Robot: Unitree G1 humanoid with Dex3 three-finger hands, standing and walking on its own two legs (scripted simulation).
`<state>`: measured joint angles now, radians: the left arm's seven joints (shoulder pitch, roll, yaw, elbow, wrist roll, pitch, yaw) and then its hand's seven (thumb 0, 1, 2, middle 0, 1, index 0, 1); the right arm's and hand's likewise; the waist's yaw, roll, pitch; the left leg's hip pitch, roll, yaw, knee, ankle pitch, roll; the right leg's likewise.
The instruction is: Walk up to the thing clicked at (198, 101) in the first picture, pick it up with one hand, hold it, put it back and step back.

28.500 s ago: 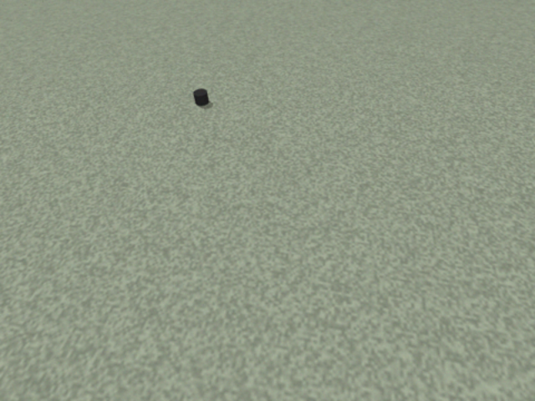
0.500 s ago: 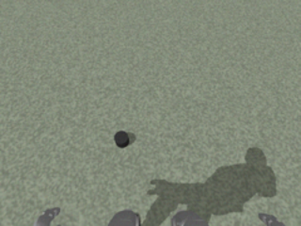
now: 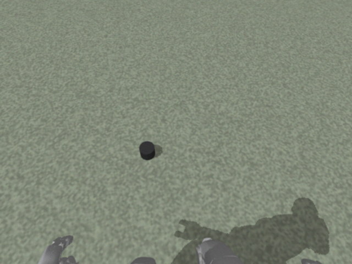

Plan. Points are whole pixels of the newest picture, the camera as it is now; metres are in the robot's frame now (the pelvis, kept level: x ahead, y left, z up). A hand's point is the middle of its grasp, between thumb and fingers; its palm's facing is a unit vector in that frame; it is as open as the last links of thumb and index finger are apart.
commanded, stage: walk up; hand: left
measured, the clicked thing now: (147, 150) +0.78 +0.20 -0.72
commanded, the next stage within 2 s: stand in 1.34 s
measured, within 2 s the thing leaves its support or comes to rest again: neither
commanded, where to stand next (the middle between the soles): +0.38 -0.01 m, yaw -3 degrees
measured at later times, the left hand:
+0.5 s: hand out of the picture -0.01 +0.26 -0.14, palm faces +0.03 -0.91 -0.41, open 7.4 cm
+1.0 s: hand out of the picture +0.08 +0.23 -0.14, palm faces +0.04 -0.93 -0.37, open 7.4 cm
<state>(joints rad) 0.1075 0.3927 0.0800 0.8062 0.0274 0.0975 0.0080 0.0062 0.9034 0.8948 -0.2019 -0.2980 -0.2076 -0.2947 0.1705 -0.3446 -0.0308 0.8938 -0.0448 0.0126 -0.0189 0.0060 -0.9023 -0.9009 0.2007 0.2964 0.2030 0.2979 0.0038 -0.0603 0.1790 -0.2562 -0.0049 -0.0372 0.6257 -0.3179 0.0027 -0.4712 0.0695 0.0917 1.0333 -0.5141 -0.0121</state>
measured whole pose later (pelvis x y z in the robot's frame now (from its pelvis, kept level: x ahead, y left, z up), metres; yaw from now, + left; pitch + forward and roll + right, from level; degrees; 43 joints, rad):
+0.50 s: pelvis -0.05 -0.02 +0.00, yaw +0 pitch -3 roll +1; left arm 0.25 0.39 0.07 0.94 0.02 -0.02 0.00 0.01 0.90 0.89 -0.21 -0.30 -0.21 -0.30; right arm 0.22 -0.38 -0.06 0.96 -0.04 0.01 0.03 0.01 -0.90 -0.90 0.20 0.30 0.20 0.30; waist 0.04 -0.01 0.09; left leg -0.27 -0.02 -0.02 0.57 -0.24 0.00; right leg -0.19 -0.05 0.02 0.64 -0.39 0.02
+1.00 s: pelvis -0.01 -0.03 +0.01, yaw +1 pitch -2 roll +0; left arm 0.12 0.34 0.04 0.99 0.01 -0.03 0.01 0.01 0.90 0.89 -0.20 -0.30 -0.21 -0.30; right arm 0.16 -0.35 -0.03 1.02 -0.02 -0.01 0.01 0.01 -0.91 -0.90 0.20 0.30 0.20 0.30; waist 0.02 0.01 0.08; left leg -0.22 0.00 -0.05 0.55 -0.30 -0.02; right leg -0.19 -0.02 -0.05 0.56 -0.34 -0.01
